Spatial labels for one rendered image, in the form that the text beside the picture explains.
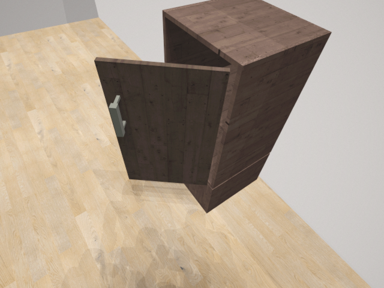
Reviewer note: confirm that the handle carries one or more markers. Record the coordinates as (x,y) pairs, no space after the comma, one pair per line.
(119,125)

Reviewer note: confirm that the cupboard door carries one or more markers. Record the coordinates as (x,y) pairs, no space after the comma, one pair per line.
(172,114)

